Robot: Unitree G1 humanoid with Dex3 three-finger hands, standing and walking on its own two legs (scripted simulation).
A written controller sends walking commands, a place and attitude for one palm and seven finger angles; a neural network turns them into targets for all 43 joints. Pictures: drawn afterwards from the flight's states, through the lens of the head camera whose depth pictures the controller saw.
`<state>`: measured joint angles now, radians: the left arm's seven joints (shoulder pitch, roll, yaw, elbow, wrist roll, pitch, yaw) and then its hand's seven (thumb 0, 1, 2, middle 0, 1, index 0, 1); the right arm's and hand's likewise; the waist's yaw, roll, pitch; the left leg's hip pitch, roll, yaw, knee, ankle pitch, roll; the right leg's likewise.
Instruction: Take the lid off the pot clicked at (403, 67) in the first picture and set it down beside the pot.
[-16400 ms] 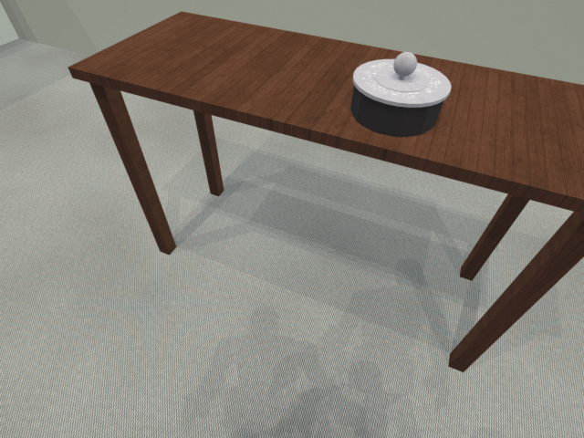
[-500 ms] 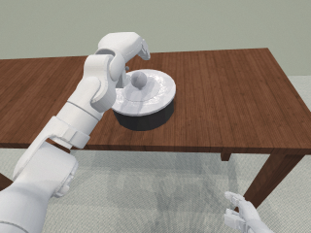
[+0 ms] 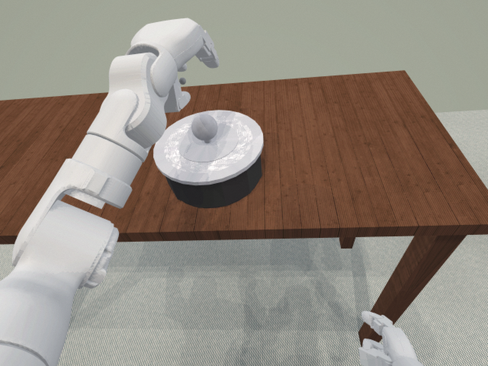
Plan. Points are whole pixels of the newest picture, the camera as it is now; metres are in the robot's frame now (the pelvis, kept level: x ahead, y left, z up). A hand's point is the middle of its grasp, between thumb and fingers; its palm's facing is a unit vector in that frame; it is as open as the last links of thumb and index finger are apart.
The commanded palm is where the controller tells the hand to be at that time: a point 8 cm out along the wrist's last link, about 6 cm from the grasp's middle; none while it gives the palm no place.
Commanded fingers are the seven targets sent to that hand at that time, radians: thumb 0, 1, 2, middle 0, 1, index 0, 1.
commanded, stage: move the open hand above the knob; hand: left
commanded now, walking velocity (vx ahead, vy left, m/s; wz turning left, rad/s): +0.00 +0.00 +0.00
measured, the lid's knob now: (204, 127) +0.48 +0.08 +0.17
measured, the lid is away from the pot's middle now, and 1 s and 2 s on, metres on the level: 0.00 0.00 0.01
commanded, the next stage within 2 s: lower the open fingers around the knob in 0.86 s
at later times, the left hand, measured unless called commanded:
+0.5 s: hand (192, 105) +0.44 +0.08 +0.24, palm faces -0.06 -0.01 -1.00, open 10.1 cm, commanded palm +0.41 +0.10 +0.31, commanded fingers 0.00 -0.43 1.74 -0.88 -0.08 -0.88 -0.08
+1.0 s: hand (177, 86) +0.44 +0.09 +0.27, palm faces +0.01 -0.11 -0.99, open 10.1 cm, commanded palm +0.40 +0.10 +0.31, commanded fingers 0.00 -0.43 1.74 -0.88 -0.08 -0.88 -0.08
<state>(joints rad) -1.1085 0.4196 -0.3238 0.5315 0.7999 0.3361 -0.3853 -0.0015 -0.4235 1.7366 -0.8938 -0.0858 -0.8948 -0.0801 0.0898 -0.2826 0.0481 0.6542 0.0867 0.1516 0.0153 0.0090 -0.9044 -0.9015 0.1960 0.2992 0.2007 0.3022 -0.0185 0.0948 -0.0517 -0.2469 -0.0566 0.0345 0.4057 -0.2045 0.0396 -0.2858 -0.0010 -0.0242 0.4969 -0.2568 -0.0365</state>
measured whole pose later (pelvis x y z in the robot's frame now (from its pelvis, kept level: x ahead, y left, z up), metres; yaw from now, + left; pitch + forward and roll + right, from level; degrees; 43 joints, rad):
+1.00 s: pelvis +0.00 +0.01 +0.00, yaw +0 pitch +3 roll +1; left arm -1.07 0.40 -0.32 0.48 0.80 0.37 -0.36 0.00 -0.42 1.74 -0.89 -0.09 -0.89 -0.08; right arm 0.06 -0.27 0.06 0.62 0.09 0.21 0.05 0.01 -0.90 -0.90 0.20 0.30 0.20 0.30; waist 0.00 0.09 -0.06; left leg -0.25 -0.06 0.04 0.40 -0.20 0.05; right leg -0.29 0.00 -0.02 0.49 -0.25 -0.03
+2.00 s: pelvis +0.01 +0.01 +0.00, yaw +1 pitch +3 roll +1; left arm -0.93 0.32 -0.44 0.47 0.80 0.35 -0.37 0.00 -0.42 1.74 -0.88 -0.08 -0.83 -0.07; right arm 0.11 -0.28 0.02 0.63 0.09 0.20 0.06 0.01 -0.90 -0.90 0.20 0.30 0.20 0.30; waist -0.02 0.09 -0.05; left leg -0.25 -0.06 0.01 0.42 -0.22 0.05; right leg -0.27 -0.01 -0.04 0.48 -0.26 -0.03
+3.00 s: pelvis +0.00 +0.01 +0.00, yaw +1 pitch +2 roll +1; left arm -0.98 0.32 -0.40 0.57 0.81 0.33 -0.34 0.00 -0.42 1.73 -0.89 -0.09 -0.86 -0.07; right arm 0.08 -0.27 0.04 0.65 0.09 0.20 0.04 0.01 -0.90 -0.90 0.20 0.30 0.20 0.30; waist -0.02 0.09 -0.05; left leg -0.25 -0.06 0.02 0.42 -0.21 0.05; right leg -0.27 0.00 -0.04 0.48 -0.25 -0.03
